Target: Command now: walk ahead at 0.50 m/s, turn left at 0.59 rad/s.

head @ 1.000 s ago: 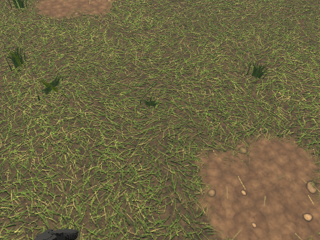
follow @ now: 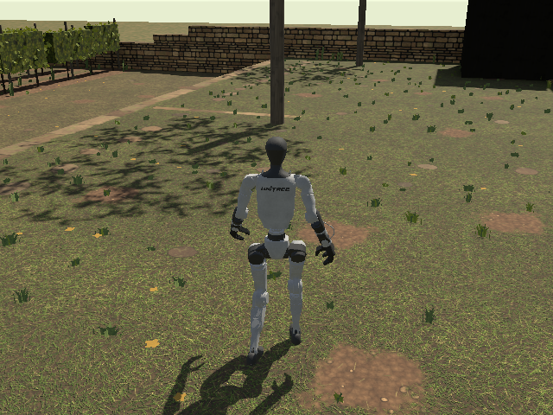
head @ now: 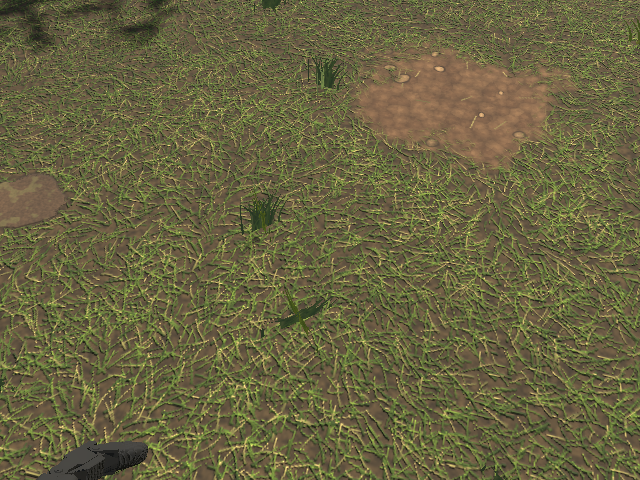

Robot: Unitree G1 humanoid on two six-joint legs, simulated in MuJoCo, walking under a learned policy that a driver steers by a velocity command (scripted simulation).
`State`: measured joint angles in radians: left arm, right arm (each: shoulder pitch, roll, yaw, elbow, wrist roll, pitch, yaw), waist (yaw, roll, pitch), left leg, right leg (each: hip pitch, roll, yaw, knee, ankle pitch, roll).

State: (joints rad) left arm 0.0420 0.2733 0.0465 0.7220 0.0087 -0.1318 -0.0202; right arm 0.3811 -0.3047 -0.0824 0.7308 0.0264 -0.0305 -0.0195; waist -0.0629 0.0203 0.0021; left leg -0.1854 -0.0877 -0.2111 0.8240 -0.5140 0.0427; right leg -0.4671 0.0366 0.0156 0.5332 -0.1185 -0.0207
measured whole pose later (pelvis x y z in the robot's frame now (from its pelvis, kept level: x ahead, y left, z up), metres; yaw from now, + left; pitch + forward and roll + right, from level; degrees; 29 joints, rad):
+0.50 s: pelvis +0.26 +0.06 -0.01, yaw +18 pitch +2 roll -1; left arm 0.32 0.32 0.08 0.87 -0.01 -0.05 0.01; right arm 0.07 -0.29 -0.07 0.55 0.02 -0.02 0.04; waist 0.06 0.01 0.06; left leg -0.52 -0.01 0.05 0.63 -0.12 0.10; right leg -0.02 -0.10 -0.20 0.69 -0.51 0.04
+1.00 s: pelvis +0.54 +0.13 +0.00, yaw +30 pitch +2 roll -1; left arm 0.07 0.28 0.04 0.71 0.01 -0.12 -0.04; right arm 0.38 -0.30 -0.07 0.74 0.02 -0.04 -0.01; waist -0.06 0.01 0.01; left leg -0.13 -0.07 -0.17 0.74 -0.47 0.04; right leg -0.47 0.02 -0.02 0.55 -0.13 -0.03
